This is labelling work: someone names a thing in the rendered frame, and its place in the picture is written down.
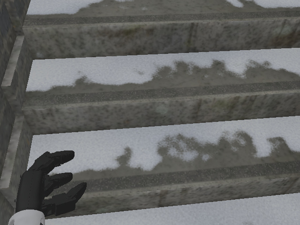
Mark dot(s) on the left robot forearm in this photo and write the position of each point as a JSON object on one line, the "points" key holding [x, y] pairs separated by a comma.
{"points": [[27, 217]]}

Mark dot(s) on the left robot hand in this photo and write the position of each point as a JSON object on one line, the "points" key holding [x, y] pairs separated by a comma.
{"points": [[36, 184]]}

